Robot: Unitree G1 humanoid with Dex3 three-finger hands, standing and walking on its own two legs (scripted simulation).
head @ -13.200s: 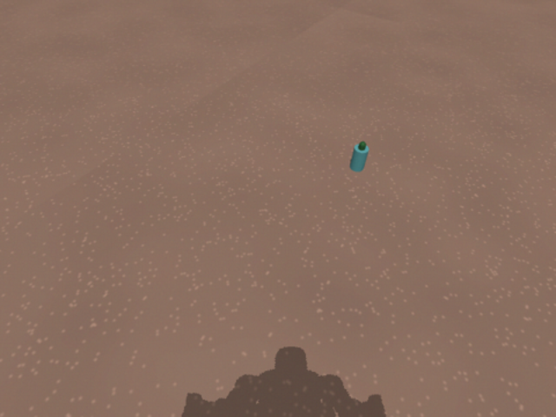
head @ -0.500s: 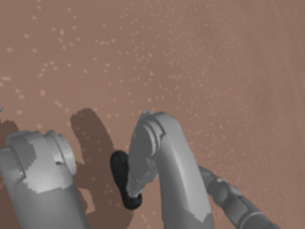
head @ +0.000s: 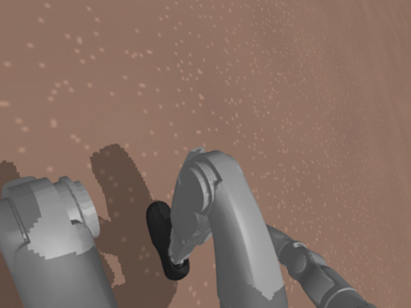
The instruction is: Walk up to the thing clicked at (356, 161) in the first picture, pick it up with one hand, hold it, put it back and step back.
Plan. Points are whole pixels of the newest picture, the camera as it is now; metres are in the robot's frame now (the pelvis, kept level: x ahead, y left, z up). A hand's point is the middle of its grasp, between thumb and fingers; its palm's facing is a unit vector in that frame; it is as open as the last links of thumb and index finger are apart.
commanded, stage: settle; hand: left
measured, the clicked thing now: out of the picture +0.42 +0.28 -0.20
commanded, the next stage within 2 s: lift in 1.76 s
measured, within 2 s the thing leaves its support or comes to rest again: leaves its support in 0.20 s
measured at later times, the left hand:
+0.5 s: hand out of the picture +0.39 +0.30 -0.10, palm faces +0.33 -0.94 -0.03, open 10.6 cm
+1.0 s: hand out of the picture +0.38 +0.30 +0.00, palm faces +0.30 -0.95 -0.07, open 10.6 cm
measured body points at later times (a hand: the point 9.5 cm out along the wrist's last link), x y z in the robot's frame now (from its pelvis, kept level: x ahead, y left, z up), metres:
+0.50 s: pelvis +0.01 -0.01 +0.02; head +0.20 +0.18 +0.38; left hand +0.37 +0.35 -0.10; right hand +0.22 -0.23 -0.03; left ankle +0.08 +0.12 -0.25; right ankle +0.15 -0.13 -0.25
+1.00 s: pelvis +0.02 -0.02 +0.05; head +0.20 +0.09 +0.44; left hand +0.36 +0.35 +0.00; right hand +0.22 -0.25 -0.06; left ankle +0.08 +0.12 -0.25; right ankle +0.15 -0.14 -0.25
